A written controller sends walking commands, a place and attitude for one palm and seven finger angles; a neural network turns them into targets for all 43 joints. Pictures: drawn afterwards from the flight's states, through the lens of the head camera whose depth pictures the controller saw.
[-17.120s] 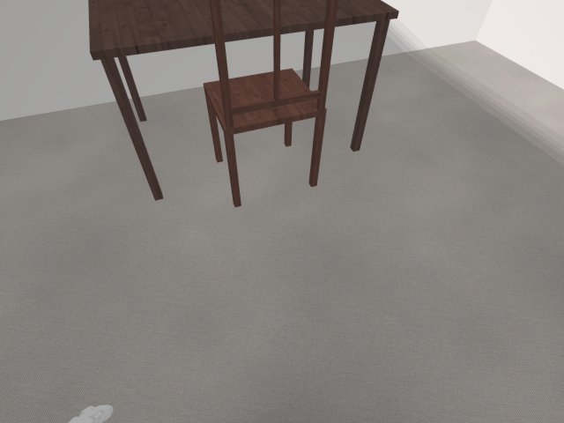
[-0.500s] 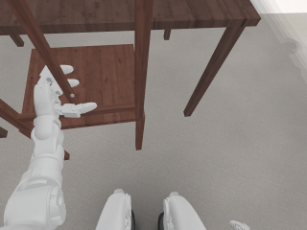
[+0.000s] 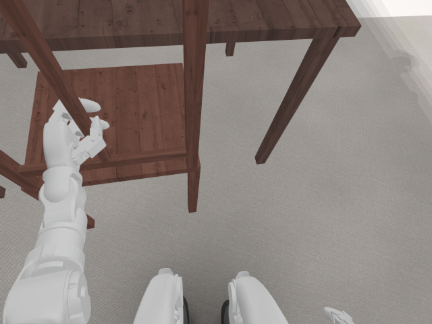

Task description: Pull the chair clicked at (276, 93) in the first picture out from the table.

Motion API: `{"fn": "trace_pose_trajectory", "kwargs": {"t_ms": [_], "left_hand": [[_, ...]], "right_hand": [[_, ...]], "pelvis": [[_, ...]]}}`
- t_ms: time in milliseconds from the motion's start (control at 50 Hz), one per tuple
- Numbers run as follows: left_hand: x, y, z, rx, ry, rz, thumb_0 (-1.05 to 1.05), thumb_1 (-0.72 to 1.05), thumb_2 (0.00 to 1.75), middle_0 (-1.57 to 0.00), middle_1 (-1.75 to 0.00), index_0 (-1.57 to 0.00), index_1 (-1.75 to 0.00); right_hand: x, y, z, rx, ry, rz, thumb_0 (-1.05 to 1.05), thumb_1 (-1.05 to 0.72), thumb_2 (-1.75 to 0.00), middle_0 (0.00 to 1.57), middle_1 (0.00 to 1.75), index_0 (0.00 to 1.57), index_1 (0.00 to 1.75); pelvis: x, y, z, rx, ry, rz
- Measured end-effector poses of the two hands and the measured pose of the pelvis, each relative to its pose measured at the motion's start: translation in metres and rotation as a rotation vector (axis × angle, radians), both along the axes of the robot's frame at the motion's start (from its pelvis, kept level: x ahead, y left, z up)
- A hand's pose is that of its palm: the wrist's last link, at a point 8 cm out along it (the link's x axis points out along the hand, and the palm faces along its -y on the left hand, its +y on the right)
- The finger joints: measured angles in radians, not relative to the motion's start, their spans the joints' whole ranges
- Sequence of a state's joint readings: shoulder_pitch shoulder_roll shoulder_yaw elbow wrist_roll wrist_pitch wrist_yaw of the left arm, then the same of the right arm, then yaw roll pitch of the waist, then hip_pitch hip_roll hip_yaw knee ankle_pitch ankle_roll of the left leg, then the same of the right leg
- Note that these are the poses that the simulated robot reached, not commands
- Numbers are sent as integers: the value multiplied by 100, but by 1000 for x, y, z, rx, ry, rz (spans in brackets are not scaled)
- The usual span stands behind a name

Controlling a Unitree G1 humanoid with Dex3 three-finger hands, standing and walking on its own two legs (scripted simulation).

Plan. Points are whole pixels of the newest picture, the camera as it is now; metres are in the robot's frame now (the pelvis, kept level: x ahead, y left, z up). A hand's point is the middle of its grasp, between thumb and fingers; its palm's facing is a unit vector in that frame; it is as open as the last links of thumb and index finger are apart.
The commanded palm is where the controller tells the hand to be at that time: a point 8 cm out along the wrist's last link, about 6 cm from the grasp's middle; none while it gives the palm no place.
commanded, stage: hook a spindle and tug to test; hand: left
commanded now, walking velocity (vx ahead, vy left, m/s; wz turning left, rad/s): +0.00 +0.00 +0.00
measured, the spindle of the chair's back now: (74, 107) +0.47 +0.23 +0.07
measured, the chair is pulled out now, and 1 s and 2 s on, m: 0.00 0.03 0.17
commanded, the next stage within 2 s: step backward, pulling the chair out in 0.44 s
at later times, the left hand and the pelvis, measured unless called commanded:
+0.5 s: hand (98, 146) +0.42 +0.20 +0.02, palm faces +0.17 -0.99 +0.00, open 5.2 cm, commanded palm +0.37 +0.25 +0.03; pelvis +0.02 +0.01 +0.01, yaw -1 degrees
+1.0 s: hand (99, 144) +0.42 +0.20 +0.04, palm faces +0.15 -0.98 -0.15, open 5.1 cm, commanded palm +0.38 +0.24 +0.04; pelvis +0.04 +0.01 +0.10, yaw +2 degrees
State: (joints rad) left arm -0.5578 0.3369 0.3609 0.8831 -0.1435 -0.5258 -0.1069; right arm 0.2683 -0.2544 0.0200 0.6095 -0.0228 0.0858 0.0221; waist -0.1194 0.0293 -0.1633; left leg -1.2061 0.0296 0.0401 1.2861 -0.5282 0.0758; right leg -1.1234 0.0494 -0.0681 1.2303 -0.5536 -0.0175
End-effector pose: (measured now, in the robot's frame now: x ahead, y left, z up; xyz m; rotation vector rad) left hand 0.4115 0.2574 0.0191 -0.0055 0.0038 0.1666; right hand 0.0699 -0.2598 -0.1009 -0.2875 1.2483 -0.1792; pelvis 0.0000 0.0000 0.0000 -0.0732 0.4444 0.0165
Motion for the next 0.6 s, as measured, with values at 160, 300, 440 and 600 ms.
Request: {"fn": "trace_pose_trajectory", "kwargs": {"t_ms": [160,300,440,600], "left_hand": [[-1,-1,1,1,15,3,1,76,81,-42,-143,-44,-144],[-5,-2,2,-1,24,6,1,77,79,-40,-143,-42,-145],[-14,-3,2,1,26,8,2,78,79,-38,-142,-40,-145],[-22,-3,9,49,85,13,2,77,79,-38,-140,-40,-145]], "right_hand": [[9,6,4,21,-31,-11,1,-90,-90,20,30,20,30],[16,9,8,35,-43,-18,1,-90,-90,20,30,20,30],[28,11,11,44,-51,-10,1,-90,-90,20,30,20,30],[45,15,18,43,-64,-16,1,-90,-90,20,30,20,30]], "pelvis": [[5,2,3,2,-1,-10],[13,5,8,3,2,-17],[22,7,12,3,6,-16],[26,7,21,13,-42,-5]]}}
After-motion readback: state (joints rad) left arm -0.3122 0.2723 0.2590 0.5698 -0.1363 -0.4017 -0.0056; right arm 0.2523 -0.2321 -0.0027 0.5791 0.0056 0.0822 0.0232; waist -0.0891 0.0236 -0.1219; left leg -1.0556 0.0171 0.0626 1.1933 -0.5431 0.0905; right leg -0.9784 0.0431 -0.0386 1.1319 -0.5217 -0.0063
